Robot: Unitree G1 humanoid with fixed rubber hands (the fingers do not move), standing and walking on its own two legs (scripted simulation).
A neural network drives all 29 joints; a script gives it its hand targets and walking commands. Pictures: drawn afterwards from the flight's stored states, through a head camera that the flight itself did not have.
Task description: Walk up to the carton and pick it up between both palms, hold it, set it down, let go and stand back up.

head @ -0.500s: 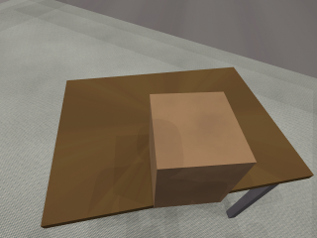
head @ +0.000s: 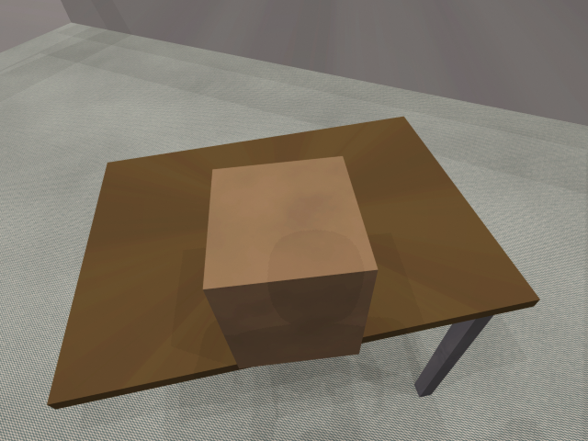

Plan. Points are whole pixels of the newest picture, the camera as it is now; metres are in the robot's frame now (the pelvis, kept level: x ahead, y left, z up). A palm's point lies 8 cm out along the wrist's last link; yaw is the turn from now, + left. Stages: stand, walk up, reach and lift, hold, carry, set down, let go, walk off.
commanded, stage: walk up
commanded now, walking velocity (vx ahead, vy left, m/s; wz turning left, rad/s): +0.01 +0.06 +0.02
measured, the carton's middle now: (289, 266) +0.39 +0.00 +0.00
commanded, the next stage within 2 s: none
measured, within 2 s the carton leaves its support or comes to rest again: neither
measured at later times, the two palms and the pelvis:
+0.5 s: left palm out of the picture -0.02 +0.24 -0.15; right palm out of the picture +0.02 -0.18 -0.14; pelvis +0.03 +0.03 +0.00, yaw +0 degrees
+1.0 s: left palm out of the picture +0.01 +0.22 -0.15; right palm out of the picture +0.01 -0.19 -0.15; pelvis +0.03 +0.01 +0.00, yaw +0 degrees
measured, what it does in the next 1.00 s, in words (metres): steps on the spot: left foot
